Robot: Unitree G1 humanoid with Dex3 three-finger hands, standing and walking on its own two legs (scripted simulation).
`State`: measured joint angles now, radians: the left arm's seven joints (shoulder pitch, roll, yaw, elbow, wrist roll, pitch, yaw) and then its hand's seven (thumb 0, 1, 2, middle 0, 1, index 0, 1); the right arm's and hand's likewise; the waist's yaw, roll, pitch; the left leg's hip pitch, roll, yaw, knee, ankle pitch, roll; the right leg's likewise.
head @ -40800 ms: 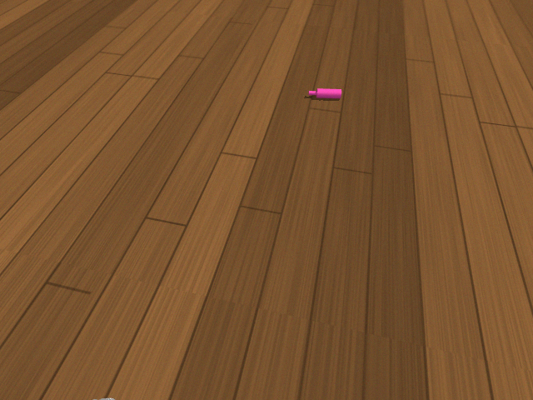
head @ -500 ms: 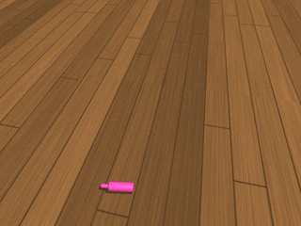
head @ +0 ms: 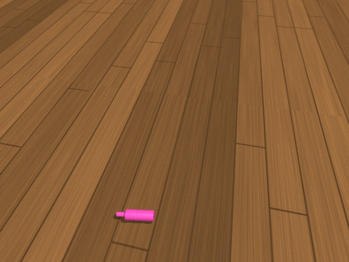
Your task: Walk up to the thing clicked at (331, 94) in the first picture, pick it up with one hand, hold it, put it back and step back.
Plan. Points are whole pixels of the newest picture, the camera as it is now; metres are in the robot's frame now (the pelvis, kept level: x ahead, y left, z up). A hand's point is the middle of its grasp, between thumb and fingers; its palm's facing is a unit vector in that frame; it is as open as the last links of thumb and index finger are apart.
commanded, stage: stand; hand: left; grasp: from above
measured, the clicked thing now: (135, 214) +0.44 +0.26 -0.75
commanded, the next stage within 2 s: step back in 0.26 s
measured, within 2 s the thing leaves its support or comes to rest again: neither
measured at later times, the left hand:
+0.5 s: hand out of the picture +0.09 +0.29 -0.17, palm faces -0.02 -0.92 -0.38, open 7.4 cm
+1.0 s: hand out of the picture +0.00 +0.29 -0.17, palm faces -0.11 -0.91 -0.40, open 7.4 cm
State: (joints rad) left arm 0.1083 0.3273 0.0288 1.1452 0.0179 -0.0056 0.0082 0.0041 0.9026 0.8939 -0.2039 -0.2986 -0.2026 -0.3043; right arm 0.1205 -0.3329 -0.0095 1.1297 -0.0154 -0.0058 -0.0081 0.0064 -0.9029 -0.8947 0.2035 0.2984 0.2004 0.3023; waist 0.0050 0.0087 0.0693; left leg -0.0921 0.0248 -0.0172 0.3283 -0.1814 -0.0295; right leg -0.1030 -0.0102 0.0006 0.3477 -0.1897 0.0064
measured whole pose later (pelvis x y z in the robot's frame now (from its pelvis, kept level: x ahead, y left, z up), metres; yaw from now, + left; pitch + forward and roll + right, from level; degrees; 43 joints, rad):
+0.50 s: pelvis -0.03 +0.02 -0.02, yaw +0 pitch -1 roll +0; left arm 0.04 0.38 0.06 1.00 0.02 0.03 0.01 0.00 0.90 0.89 -0.21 -0.30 -0.21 -0.30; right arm 0.09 -0.40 -0.05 1.01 0.00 0.04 0.01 0.00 -0.90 -0.89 0.20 0.30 0.20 0.30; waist -0.02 -0.01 0.17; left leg -0.29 -0.03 -0.02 0.71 -0.37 0.04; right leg -0.28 -0.04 0.01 0.54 -0.23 0.02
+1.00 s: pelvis -0.12 +0.04 -0.03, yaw -4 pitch -4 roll -2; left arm 0.12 0.35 0.07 0.91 0.03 0.04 0.01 0.00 0.90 0.89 -0.20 -0.30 -0.20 -0.30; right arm 0.10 -0.38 -0.04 0.89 -0.01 0.04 -0.02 0.01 -0.90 -0.89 0.21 0.30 0.20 0.30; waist -0.02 0.06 0.22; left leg -0.35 0.02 0.04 0.71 -0.30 0.04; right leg -0.24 0.08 0.02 0.64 -0.32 -0.03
